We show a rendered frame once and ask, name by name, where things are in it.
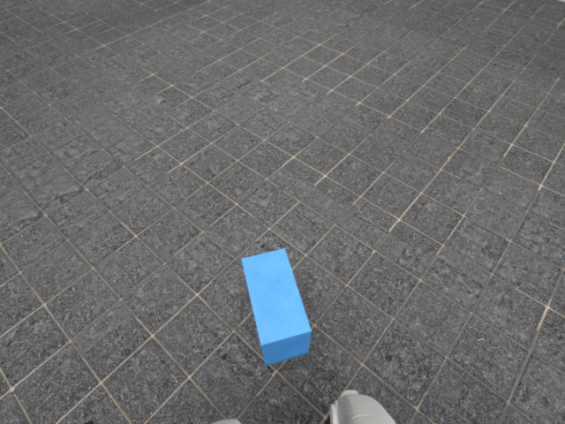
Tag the robot right thigh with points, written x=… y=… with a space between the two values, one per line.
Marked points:
x=358 y=409

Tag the right robot shin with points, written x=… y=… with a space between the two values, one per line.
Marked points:
x=349 y=392

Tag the carton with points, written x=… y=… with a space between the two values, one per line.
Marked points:
x=283 y=328

